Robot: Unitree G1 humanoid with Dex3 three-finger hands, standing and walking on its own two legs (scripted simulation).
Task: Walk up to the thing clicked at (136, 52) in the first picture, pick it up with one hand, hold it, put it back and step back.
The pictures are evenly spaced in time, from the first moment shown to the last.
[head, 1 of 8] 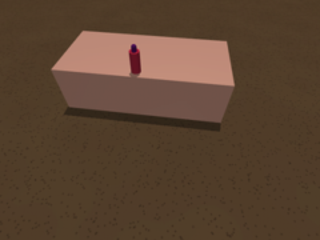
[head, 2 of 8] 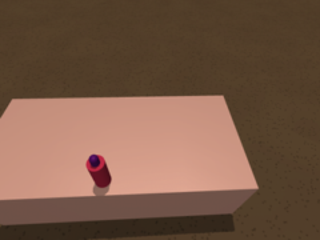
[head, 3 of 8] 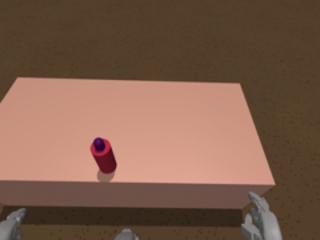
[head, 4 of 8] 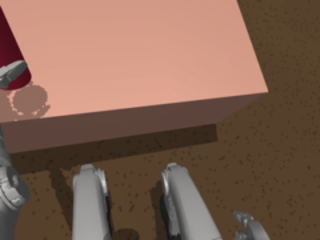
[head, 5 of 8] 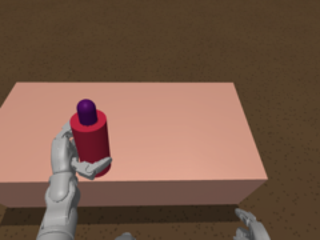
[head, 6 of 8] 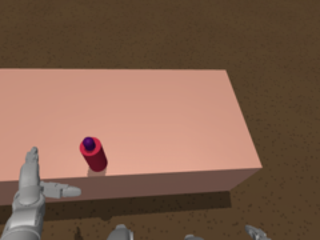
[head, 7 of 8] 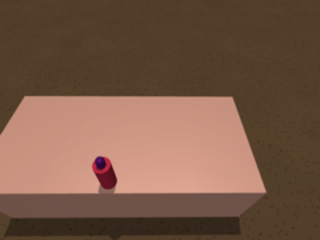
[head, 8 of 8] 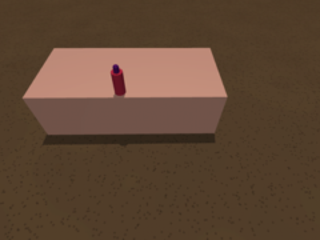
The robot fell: no
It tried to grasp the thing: yes
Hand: left
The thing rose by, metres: 0.34
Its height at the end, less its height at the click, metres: +0.00
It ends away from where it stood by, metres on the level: 0.02
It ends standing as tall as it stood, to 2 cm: yes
